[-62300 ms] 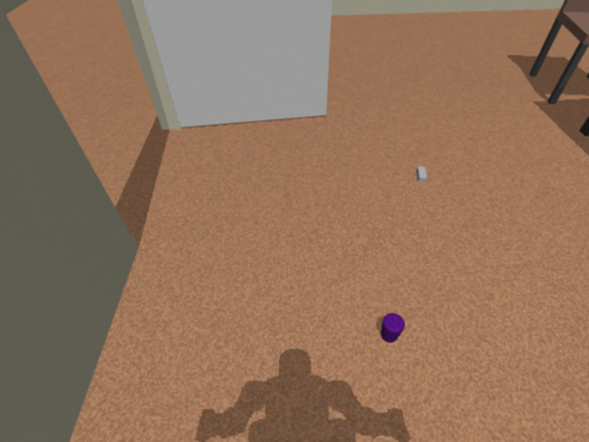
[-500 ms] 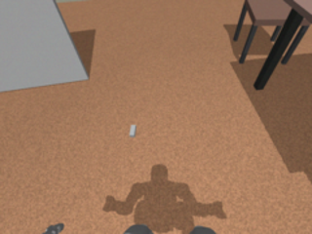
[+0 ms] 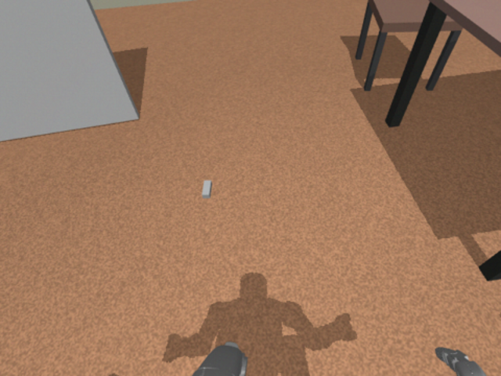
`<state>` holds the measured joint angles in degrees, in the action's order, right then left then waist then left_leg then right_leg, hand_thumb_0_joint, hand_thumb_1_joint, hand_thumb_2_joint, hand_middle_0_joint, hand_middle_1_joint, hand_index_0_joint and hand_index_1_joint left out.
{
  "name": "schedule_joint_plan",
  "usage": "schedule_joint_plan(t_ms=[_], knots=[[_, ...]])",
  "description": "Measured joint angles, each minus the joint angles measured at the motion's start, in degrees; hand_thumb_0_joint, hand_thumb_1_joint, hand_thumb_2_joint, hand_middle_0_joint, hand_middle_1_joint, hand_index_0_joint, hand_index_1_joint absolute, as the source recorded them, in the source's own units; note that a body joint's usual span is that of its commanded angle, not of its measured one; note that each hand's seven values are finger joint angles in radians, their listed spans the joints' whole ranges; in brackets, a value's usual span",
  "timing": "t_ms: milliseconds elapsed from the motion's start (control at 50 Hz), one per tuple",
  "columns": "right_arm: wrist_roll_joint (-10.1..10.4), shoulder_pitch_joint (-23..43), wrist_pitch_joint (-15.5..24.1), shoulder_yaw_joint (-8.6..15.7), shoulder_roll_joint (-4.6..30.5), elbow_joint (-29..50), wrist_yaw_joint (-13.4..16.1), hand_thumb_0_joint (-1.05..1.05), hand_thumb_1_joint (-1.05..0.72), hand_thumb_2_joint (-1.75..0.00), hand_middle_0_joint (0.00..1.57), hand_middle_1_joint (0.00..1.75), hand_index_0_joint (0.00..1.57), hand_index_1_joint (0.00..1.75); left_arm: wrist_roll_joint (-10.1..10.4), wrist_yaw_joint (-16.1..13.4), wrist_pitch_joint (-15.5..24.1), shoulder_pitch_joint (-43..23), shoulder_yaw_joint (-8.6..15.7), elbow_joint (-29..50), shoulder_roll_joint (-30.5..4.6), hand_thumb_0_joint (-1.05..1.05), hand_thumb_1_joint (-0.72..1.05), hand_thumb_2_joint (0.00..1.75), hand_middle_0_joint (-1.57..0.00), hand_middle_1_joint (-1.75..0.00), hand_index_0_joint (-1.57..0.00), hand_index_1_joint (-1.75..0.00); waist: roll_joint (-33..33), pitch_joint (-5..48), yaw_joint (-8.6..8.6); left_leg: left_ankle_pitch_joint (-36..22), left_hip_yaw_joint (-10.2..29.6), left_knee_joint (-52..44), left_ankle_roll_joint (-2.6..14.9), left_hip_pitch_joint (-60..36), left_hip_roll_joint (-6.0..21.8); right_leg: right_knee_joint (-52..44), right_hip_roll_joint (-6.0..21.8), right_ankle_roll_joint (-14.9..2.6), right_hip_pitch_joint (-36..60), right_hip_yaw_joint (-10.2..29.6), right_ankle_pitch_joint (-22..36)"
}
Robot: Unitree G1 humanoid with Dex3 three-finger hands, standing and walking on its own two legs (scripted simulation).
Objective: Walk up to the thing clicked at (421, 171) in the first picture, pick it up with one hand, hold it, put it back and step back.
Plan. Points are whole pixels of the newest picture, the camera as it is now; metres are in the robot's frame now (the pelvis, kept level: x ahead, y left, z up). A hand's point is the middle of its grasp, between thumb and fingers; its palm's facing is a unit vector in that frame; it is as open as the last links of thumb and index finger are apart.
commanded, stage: step back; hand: left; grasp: from above
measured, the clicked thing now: (207, 189) +1.02 +0.33 -0.74
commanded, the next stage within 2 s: stand in 1.06 s
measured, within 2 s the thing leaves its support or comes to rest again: neither
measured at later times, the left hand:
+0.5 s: hand out of the picture +0.00 +0.27 -0.14, palm faces +0.10 -0.92 -0.38, open 7.4 cm
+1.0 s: hand out of the picture +0.07 +0.30 -0.14, palm faces +0.08 -0.93 -0.36, open 7.3 cm
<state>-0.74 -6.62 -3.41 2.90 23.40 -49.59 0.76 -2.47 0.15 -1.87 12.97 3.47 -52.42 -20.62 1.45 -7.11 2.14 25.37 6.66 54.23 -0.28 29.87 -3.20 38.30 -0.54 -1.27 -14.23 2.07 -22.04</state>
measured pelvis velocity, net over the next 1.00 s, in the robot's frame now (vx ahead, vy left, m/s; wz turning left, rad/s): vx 0.01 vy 0.03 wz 0.07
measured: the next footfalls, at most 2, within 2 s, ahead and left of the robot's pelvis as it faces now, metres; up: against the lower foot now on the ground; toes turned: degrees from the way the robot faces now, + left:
left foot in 0.18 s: +0.05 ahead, +0.15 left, +0.00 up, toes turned +6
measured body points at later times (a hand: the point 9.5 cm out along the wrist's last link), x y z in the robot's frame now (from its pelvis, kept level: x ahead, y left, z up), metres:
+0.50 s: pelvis -0.03 +0.00 +0.01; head -0.03 -0.01 +0.46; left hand -0.01 +0.32 -0.11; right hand +0.06 -0.30 -0.12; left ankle -0.04 +0.12 -0.70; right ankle -0.02 -0.11 -0.72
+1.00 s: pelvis +0.01 +0.03 +0.02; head +0.02 +0.04 +0.46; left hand +0.07 +0.34 -0.11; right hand +0.16 -0.25 -0.10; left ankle +0.01 +0.14 -0.72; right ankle -0.02 -0.11 -0.72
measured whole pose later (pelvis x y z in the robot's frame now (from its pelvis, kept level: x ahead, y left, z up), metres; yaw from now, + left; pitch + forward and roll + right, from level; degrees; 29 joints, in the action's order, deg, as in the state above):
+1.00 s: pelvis +0.01 +0.03 +0.02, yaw +4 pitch -2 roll +0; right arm -0.5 -1.7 0.9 1.5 18.2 -60.6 -0.4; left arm -0.5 -0.2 1.1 6.0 1.4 -61.2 -21.5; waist -0.6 -4.0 1.2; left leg 13.9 -1.5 28.1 0.4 12.3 0.7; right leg 26.3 1.3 1.4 -7.2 0.6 -17.2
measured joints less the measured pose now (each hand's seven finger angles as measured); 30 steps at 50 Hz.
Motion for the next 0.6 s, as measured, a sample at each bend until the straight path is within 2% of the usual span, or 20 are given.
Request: schedule_joint_plan(t_ms=[40, 80, 160, 180, 200, 220, 260, 320, 380, 420, 480, 540, 600], knots=[[0.20, -1.64, 0.45, 0.04, 0.33, -0.78, -0.07, 0.01, -0.91, -0.90, 0.20, 0.30, 0.20, 0.30, -0.20, -0.12, 0.14, 0.57, 0.04, -0.44, 0.30, 0.00, 0.91, 0.90, -0.21, -0.30, -0.20, -0.30, -0.06, 0.68, -0.13, -0.04, 0.10, 4.42, -0.20, -0.50, -1.41, -0.85, 0.98, 0.15, -0.31, -0.37, 1.14], [-0.03, -3.42, 0.83, 0.13, 0.56, -1.78, -0.31, 0.01, -0.91, -0.90, 0.20, 0.30, 0.20, 0.30, -0.44, -0.06, 0.59, 0.79, 0.19, -0.33, 0.18, 0.01, 0.90, 0.90, -0.21, -0.30, -0.21, -0.30, 0.08, 1.33, -0.23, 0.23, -0.89, 3.44, -0.46, -3.02, -1.03, -1.13, 1.55, 0.27, -0.78, -1.14, 1.78], [-0.67, -6.22, 1.23, 0.33, 0.15, -4.69, -1.10, 0.01, -0.91, -0.90, 0.20, 0.30, 0.20, 0.30, -0.53, 0.23, 1.45, 0.41, 0.51, 0.41, -1.00, 0.01, 0.90, 0.90, -0.21, -0.30, -0.21, -0.30, -0.05, 2.34, -0.36, 2.47, -3.91, -10.84, -0.49, -11.63, 1.44, -0.08, 2.49, 0.49, -1.90, -3.42, 1.76], [-0.73, -6.64, 1.58, 0.44, -0.17, -5.45, -1.23, 0.01, -0.91, -0.90, 0.20, 0.30, 0.20, 0.30, -0.38, 0.30, 1.36, 0.18, 0.48, 0.46, -1.44, 0.00, 0.90, 0.90, -0.21, -0.30, -0.21, -0.30, -0.46, 2.46, -0.49, 0.22, -4.57, -16.24, -0.18, -14.21, 1.55, 0.72, 3.01, 0.76, -2.29, -3.84, 1.46], [-0.88, -6.51, 1.94, 0.59, -0.93, -6.32, -1.23, 0.01, -0.91, -0.90, 0.20, 0.30, 0.20, 0.30, -0.25, 0.28, 1.18, -0.24, 0.49, 0.32, -2.03, 0.00, 0.90, 0.90, -0.21, -0.30, -0.21, -0.30, -1.89, 1.85, -0.36, -5.48, -5.19, -19.33, 0.17, -15.64, 0.58, 1.74, 4.14, 1.06, -2.43, -3.40, 1.13], [-1.09, -6.48, 2.30, 0.60, -1.62, -6.85, -1.29, 0.01, -0.91, -0.90, 0.20, 0.30, 0.20, 0.30, 0.02, 0.23, 0.97, -0.35, 0.47, -0.03, -2.37, 0.00, 0.90, 0.90, -0.21, -0.30, -0.20, -0.30, -3.03, 1.62, -0.12, -7.85, -5.85, -20.41, 0.51, -16.30, -0.13, 2.41, 4.57, 0.93, -2.55, -2.35, 0.55], [-1.21, -6.86, 2.92, 0.34, -2.28, -7.09, -1.72, 0.01, -0.91, -0.90, 0.20, 0.30, 0.20, 0.30, 0.59, 0.31, 0.58, -0.21, 0.35, -1.50, -2.40, 0.00, 0.91, 0.90, -0.21, -0.30, -0.20, -0.30, -3.08, 2.71, -0.65, -8.12, -5.86, -20.60, 1.75, -16.01, 0.09, 4.88, 3.38, 0.45, -3.53, -1.48, -4.40], [-1.43, -6.82, 3.84, -0.31, -3.27, -6.92, -1.92, 0.01, -0.91, -0.90, 0.20, 0.30, 0.21, 0.30, 1.10, 0.82, 0.77, 0.14, 0.39, -2.95, -2.81, 0.00, 0.91, 0.90, -0.20, -0.30, -0.20, -0.30, -3.14, 3.56, -1.42, -8.93, -5.78, -22.27, 2.01, -16.60, 1.11, 6.51, 2.17, 0.10, -3.90, -1.53, -5.61], [-1.33, -6.28, 3.87, -0.59, -3.49, -6.72, -2.26, 0.01, -0.90, -0.90, 0.20, 0.30, 0.21, 0.30, 1.10, 1.06, 1.80, 0.38, 0.61, -3.93, -2.83, 0.00, 0.91, 0.90, -0.20, -0.30, -0.20, -0.30, -2.76, 4.10, -1.79, -8.94, -5.67, -22.07, 1.02, -16.35, 2.24, -1.37, 1.77, -0.03, -0.85, -2.54, -2.47], [-0.97, -5.76, 3.24, -0.52, -3.02, -6.68, -2.21, 0.01, -0.90, -0.90, 0.20, 0.30, 0.21, 0.30, 0.62, 0.78, 2.48, 0.10, 0.73, -4.61, -2.03, 0.00, 0.91, 0.90, -0.20, -0.30, -0.20, -0.30, -0.92, 3.90, -1.84, -7.52, -4.70, -19.63, 0.36, -15.66, 3.86, -5.57, 0.22, 0.09, 1.07, -3.68, 4.93], [-0.79, -5.73, 2.60, -0.26, -2.72, -7.20, -1.78, 0.01, -0.91, -0.90, 0.20, 0.30, 0.21, 0.30, 0.02, 0.71, 3.26, 0.18, 0.53, -4.60, -1.10, 0.00, 0.91, 0.90, -0.20, -0.30, -0.20, -0.30, -0.45, 4.71, -1.04, 0.35, -2.63, -11.85, 0.63, -12.48, 2.41, -5.89, 0.05, -0.57, 1.35, -4.33, 4.88], [-0.57, -5.59, 3.15, 0.11, -1.60, -7.38, -1.75, 0.01, -0.91, -0.90, 0.20, 0.30, 0.20, 0.30, 0.11, 0.52, 3.96, 0.07, 0.19, -4.42, 0.07, 0.00, 0.91, 0.90, -0.21, -0.30, -0.20, -0.30, -0.19, 4.23, -0.37, 0.86, -2.90, -8.44, 0.63, -10.23, 1.86, -7.42, 0.95, -0.19, 2.59, -4.55, 5.13], [-0.52, -5.29, 3.74, 0.45, -0.80, -7.57, -1.93, 0.01, -0.91, -0.90, 0.20, 0.30, 0.20, 0.30, 0.18, 0.68, 3.99, -0.29, -0.28, -4.62, 0.31, 0.00, 0.91, 0.90, -0.21, -0.30, -0.20, -0.30, -0.23, 3.76, -0.20, -0.85, -4.47, -13.51, 0.38, -10.70, 3.10, -7.68, 1.91, 0.88, 3.17, -4.90, 4.76]])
